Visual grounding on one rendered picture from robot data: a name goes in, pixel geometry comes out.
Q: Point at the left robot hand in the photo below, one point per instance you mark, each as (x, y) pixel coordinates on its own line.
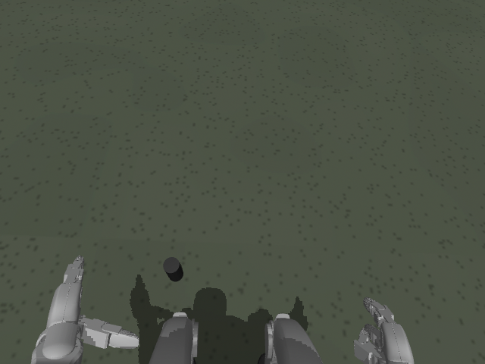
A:
(65, 307)

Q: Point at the right robot hand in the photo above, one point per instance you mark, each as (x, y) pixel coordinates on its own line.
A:
(389, 344)

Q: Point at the can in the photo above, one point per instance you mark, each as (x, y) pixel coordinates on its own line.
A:
(173, 269)

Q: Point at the left robot arm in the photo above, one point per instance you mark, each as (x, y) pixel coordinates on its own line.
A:
(59, 344)

